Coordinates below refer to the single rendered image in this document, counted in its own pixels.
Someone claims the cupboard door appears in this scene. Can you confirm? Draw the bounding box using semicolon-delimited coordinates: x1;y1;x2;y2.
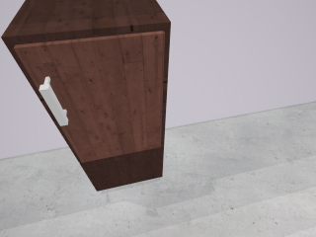
14;31;165;163

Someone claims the handle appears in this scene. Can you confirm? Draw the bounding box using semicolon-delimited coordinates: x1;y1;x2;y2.
39;76;69;126

